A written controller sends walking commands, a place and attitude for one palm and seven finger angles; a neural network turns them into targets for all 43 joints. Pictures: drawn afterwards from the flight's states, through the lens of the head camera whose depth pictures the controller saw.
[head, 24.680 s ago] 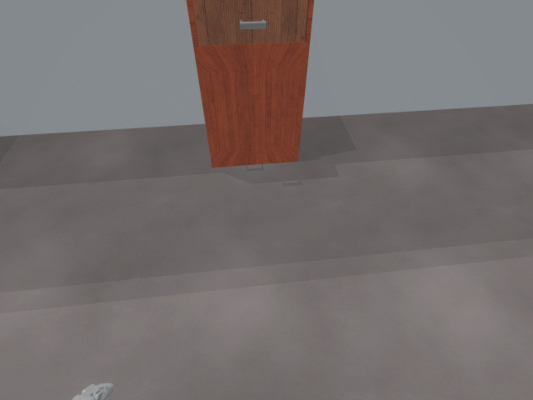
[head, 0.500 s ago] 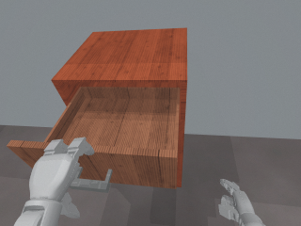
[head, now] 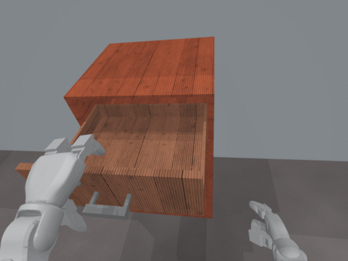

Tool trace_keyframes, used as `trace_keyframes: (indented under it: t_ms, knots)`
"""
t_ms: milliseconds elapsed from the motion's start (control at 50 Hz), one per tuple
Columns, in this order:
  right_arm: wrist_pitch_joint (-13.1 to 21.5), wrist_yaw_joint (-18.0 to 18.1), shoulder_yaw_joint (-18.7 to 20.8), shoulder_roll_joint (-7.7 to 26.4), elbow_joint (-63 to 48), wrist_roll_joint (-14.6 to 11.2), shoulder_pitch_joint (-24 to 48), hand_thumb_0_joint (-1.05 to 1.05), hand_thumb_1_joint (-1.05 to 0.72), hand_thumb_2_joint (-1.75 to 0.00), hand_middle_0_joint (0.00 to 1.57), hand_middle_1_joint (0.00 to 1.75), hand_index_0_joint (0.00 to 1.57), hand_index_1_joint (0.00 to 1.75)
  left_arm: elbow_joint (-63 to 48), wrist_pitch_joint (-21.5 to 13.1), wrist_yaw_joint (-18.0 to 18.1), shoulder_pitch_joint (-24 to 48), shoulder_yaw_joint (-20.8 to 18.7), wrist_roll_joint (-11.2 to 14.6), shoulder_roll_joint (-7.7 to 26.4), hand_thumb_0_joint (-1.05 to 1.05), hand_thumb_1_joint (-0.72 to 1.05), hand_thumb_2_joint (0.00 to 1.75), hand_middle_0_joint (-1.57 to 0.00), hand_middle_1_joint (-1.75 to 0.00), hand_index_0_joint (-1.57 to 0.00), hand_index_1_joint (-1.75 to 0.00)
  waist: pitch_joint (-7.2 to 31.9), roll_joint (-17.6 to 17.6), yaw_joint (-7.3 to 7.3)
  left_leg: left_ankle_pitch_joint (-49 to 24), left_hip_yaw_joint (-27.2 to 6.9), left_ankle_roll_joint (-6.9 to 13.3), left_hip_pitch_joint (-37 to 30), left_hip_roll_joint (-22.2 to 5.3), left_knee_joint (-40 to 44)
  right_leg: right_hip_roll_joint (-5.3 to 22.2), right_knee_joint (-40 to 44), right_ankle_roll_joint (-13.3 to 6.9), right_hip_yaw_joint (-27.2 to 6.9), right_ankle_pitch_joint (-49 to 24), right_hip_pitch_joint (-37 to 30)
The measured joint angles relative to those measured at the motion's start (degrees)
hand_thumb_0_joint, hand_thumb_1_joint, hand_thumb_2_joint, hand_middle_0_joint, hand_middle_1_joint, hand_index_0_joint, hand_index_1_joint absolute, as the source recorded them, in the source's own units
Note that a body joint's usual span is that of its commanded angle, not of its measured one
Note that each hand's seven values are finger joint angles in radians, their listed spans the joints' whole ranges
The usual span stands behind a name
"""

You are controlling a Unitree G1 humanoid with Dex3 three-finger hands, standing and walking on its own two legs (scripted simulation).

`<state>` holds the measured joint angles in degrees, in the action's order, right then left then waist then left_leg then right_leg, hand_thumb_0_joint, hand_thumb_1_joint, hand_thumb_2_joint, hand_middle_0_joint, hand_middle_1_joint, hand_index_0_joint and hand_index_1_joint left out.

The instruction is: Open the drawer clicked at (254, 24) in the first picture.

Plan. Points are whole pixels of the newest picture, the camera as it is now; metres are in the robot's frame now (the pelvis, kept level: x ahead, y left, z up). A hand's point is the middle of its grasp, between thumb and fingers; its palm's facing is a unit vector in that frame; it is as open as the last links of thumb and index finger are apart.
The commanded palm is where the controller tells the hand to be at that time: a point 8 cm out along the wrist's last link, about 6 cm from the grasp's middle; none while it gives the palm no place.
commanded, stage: draw the hand back to the body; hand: left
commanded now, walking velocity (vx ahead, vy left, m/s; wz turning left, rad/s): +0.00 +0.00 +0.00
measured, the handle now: (109, 204) +0.24 +0.22 +0.00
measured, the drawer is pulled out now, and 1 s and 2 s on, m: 0.29 0.29 0.29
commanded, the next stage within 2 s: step back with the hand held close in 1.66 s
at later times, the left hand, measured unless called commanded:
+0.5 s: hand (69, 198) +0.18 +0.23 +0.14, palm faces +0.06 -0.09 -0.99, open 13.8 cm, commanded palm +0.15 +0.23 +0.20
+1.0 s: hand (69, 169) +0.21 +0.22 +0.19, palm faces +0.37 -0.85 -0.37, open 12.6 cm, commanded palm +0.15 +0.27 +0.20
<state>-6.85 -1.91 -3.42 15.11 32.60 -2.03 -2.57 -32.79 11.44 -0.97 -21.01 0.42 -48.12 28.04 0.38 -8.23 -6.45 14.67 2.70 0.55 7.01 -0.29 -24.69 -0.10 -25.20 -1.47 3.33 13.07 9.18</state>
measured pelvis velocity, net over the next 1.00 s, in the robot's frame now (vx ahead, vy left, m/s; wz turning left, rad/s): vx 0.03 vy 0.01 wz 0.02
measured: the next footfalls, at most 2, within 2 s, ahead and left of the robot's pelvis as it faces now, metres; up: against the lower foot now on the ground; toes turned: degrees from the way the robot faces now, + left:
none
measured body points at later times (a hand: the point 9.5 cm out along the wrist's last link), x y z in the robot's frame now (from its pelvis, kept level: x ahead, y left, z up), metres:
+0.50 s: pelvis +0.00 -0.01 +0.00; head +0.00 -0.06 +0.44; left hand +0.17 +0.23 +0.19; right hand +0.23 -0.22 -0.09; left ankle -0.01 +0.11 -0.74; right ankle +0.01 -0.10 -0.74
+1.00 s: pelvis +0.03 +0.01 +0.00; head +0.01 -0.01 +0.45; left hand +0.19 +0.26 +0.21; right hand +0.21 -0.20 -0.08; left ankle -0.01 +0.11 -0.74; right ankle +0.01 -0.10 -0.74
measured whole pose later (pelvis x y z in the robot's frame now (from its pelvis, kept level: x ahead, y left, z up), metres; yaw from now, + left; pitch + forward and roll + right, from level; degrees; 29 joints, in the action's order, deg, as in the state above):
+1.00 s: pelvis +0.03 +0.01 +0.00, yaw +1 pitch -3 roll -1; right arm 9.4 4.0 -2.9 11.1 35.2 -0.2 -12.5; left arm -34.4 -7.6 6.7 -29.5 -14.8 2.1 18.8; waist -0.9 -2.5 -2.6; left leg 17.9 1.7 0.7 5.5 -0.5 -26.6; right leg -0.3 -24.9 -1.1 4.2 15.4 6.3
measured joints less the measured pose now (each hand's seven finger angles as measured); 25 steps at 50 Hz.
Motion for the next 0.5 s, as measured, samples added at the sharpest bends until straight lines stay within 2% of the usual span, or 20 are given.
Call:
trace_keyframes:
  t_ms: [60, 160, 240, 340, 420, 500]
  knots:
    - [0.23, 0.12, -0.03, 0.23, -0.23, -0.08, -0.17, 0.01, -0.9, -0.9, 0.2, 0.3, 0.2, 0.3, 0.77, -0.21, -0.94, 0.13, 0.79, 0.4, -0.64, 0.0, -0.49, 0.3, -0.32, -1.2, -0.32, -1.2, -0.24, -0.09, 0.12, -0.18, -0.11, -0.11, 0.4, -0.07, -0.06, -0.06, -0.11, -0.12, 0.12, -0.09, 0.39]
    - [0.89, 0.57, -0.12, 0.34, -0.44, 0.41, -1.24, 0.01, -0.9, -0.9, 0.2, 0.3, 0.2, 0.3, 0.93, -3.01, -0.31, -0.8, 1.19, -0.28, 0.38, 0.0, -0.49, 0.3, -0.32, -1.2, -0.32, -1.2, -0.13, 0.1, 0.06, 0.01, -0.14, -0.43, 0.9, -0.47, -0.44, -0.46, -0.35, -0.49, 0.15, 0.02, 0.87]
    - [1.27, 0.64, 0.16, 0.22, -0.08, 0.39, -1.99, 0.01, -0.9, -0.9, 0.2, 0.3, 0.2, 0.3, 0.54, -4.92, 1.15, -2.58, -2.06, 0.52, 2.19, 0.0, -0.49, 0.3, -0.32, -1.2, -0.32, -1.2, 0.11, 0.24, 0.23, 0.4, -0.1, -0.74, 0.96, -0.87, -0.82, -0.84, -0.59, -0.79, 0.11, 0.31, 0.94]
    - [1.62, 0.7, 0.76, 0.75, 0.12, -0.03, -2.56, 0.01, -0.9, -0.9, 0.2, 0.3, 0.2, 0.3, 1.46, -4.61, 1.19, -4.08, -6.18, 3.08, 3.13, 0.0, -0.49, 0.3, -0.32, -1.2, -0.32, -1.2, -0.05, 0.13, 0.63, 0.68, -0.38, -0.93, 1.31, -1.04, -1.32, -0.99, -0.94, -0.93, 0.38, 0.61, 1.13]
    - [2.11, 1.21, 1.07, 1.47, -0.54, 0.02, -3.15, 0.01, -0.9, -0.9, 0.2, 0.3, 0.2, 0.3, 1.16, -5.1, 0.31, -6.74, -7.43, 4.4, 3.43, 0.0, -0.49, 0.3, -0.32, -1.2, -0.32, -1.2, -0.1, 0.13, 0.92, 0.96, -0.61, -0.91, 2.03, -1.03, -1.94, -0.94, -1.4, -0.87, 0.6, 0.88, 1.7]
    - [2.86, 2.07, 1.27, 2.06, -1.12, 0.3, -3.85, 0.01, -0.9, -0.9, 0.2, 0.3, 0.2, 0.3, -0.13, -7.57, 0.47, -9.49, -7.95, 5.06, 4.65, 0.0, -0.49, 0.3, -0.32, -1.2, -0.32, -1.2, -0.13, 0.47, 0.76, 1.5, -0.87, -0.86, 2.83, -1.11, -2.98, -0.99, -1.83, -0.81, 0.84, 1.17, 2.14]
